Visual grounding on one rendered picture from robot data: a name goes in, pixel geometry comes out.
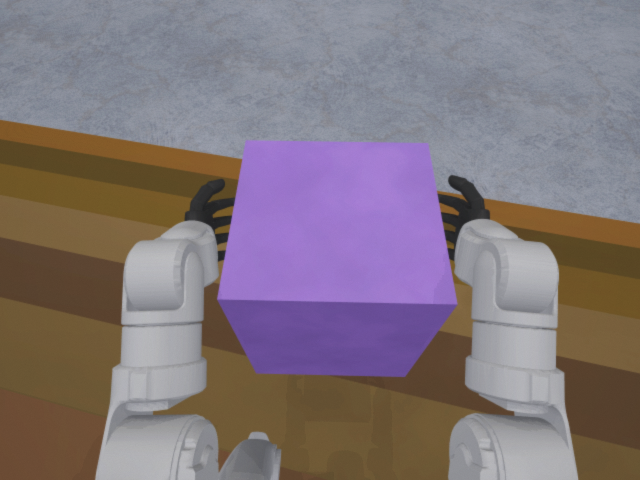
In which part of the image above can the right robot forearm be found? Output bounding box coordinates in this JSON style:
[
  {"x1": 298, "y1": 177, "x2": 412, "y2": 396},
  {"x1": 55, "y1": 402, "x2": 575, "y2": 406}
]
[{"x1": 454, "y1": 219, "x2": 578, "y2": 480}]

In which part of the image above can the left robot forearm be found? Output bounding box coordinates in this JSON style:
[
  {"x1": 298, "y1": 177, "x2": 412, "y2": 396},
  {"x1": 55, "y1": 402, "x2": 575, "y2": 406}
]
[{"x1": 95, "y1": 220, "x2": 219, "y2": 480}]

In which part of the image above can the left robot hand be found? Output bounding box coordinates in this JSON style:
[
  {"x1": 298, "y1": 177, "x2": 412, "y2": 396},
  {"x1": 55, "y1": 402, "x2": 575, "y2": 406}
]
[{"x1": 185, "y1": 179, "x2": 235, "y2": 262}]

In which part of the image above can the robot left thigh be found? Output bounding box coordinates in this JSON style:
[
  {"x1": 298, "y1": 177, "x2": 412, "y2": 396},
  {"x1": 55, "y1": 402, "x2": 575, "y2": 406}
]
[{"x1": 219, "y1": 439, "x2": 281, "y2": 480}]

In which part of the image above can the robot left upper arm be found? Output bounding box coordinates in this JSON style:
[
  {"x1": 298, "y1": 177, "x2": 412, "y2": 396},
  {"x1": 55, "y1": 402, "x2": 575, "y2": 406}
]
[{"x1": 97, "y1": 414, "x2": 219, "y2": 480}]

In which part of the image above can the right robot hand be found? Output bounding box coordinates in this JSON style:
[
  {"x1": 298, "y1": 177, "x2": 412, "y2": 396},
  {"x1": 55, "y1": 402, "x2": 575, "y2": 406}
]
[{"x1": 438, "y1": 175, "x2": 490, "y2": 261}]

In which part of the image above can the carton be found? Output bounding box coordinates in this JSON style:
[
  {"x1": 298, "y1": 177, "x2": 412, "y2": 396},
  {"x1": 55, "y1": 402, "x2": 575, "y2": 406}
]
[{"x1": 217, "y1": 140, "x2": 458, "y2": 377}]

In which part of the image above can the robot left shin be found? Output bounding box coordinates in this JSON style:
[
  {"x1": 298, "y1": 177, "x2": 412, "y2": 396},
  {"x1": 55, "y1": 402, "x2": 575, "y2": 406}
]
[{"x1": 248, "y1": 432, "x2": 269, "y2": 441}]

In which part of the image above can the robot right upper arm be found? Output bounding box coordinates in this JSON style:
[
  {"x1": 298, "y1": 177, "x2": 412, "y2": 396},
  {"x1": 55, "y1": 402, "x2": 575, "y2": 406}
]
[{"x1": 448, "y1": 413, "x2": 577, "y2": 480}]

